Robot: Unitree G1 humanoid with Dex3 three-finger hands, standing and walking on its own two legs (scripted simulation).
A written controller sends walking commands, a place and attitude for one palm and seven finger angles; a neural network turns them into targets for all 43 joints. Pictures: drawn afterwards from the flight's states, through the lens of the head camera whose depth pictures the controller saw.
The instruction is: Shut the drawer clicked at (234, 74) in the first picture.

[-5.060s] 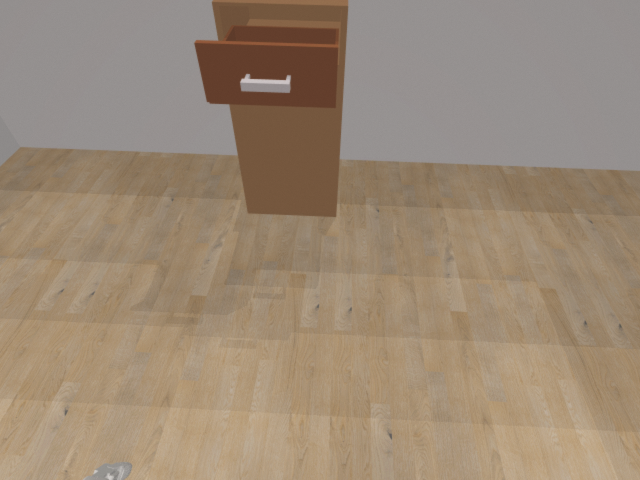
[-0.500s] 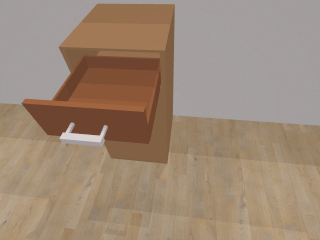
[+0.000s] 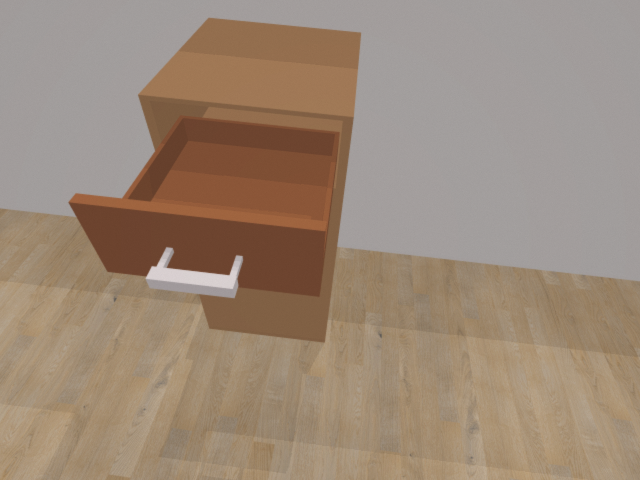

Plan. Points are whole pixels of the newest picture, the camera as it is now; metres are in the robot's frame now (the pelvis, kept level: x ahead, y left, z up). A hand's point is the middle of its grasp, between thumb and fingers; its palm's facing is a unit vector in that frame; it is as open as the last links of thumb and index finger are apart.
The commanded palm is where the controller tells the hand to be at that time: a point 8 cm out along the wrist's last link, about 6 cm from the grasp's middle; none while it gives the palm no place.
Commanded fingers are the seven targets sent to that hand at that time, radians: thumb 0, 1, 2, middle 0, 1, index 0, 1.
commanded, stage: come to a stop and stand still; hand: left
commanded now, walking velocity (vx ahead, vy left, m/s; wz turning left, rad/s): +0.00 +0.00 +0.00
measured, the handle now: (198, 270) +0.39 +0.22 +0.01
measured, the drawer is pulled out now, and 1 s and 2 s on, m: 0.30 0.30 0.30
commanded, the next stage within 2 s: look again from close up in 0.08 s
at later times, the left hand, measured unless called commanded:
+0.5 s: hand out of the picture -0.01 +0.18 -0.17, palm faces +0.03 -0.97 -0.24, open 7.4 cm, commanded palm none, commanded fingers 0.00 0.90 0.90 -0.20 -0.30 -0.20 -0.30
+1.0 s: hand out of the picture -0.01 +0.13 -0.18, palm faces +0.06 -0.98 -0.18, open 7.3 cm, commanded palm none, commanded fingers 0.00 0.90 0.90 -0.20 -0.30 -0.20 -0.30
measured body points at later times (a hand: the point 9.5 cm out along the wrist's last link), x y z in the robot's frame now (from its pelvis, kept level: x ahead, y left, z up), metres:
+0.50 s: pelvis +0.00 -0.01 -0.01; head +0.00 -0.03 +0.44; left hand -0.01 +0.23 -0.15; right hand -0.01 -0.21 -0.18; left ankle -0.03 +0.11 -0.74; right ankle +0.00 -0.14 -0.74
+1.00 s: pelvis +0.01 -0.04 -0.01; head +0.01 -0.04 +0.44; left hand -0.01 +0.18 -0.17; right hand +0.00 -0.26 -0.17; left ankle -0.03 +0.11 -0.74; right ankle +0.00 -0.14 -0.74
